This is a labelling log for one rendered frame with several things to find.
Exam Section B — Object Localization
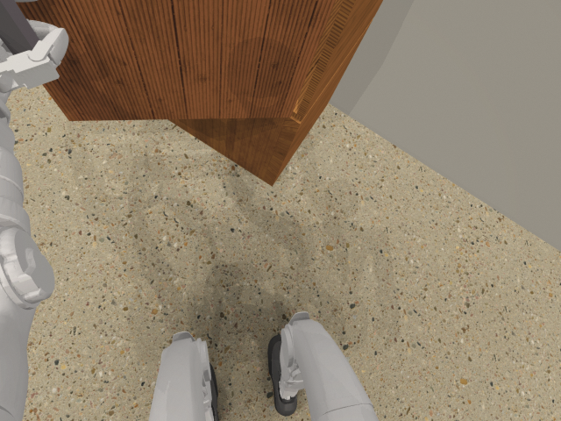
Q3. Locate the robot right shin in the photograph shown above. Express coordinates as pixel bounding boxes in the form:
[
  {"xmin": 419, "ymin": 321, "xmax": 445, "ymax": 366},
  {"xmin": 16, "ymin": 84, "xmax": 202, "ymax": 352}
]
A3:
[{"xmin": 279, "ymin": 311, "xmax": 320, "ymax": 399}]

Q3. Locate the robot left hand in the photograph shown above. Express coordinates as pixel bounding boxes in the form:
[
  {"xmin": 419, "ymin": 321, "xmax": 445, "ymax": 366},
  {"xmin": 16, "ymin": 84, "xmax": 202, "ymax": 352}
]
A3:
[{"xmin": 0, "ymin": 0, "xmax": 69, "ymax": 103}]

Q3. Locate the robot left upper arm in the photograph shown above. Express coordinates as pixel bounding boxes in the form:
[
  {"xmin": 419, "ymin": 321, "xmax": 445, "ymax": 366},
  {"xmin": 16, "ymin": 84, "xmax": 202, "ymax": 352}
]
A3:
[{"xmin": 0, "ymin": 226, "xmax": 55, "ymax": 421}]

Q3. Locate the cupboard door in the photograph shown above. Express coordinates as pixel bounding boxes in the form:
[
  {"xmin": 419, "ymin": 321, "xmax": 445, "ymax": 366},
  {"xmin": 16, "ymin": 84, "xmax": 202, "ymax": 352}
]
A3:
[{"xmin": 16, "ymin": 0, "xmax": 336, "ymax": 121}]

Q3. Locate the left robot forearm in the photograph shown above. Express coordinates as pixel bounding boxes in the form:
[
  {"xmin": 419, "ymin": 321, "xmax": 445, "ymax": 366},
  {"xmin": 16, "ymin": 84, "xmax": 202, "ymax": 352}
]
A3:
[{"xmin": 0, "ymin": 99, "xmax": 31, "ymax": 236}]

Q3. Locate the handle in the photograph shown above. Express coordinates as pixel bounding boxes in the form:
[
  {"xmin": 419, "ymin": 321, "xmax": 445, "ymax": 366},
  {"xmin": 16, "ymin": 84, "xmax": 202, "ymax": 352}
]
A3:
[{"xmin": 0, "ymin": 0, "xmax": 39, "ymax": 55}]

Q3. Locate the robot right foot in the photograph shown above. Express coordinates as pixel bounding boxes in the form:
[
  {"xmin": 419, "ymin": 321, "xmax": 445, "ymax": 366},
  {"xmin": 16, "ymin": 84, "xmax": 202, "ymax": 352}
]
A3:
[{"xmin": 267, "ymin": 335, "xmax": 297, "ymax": 416}]

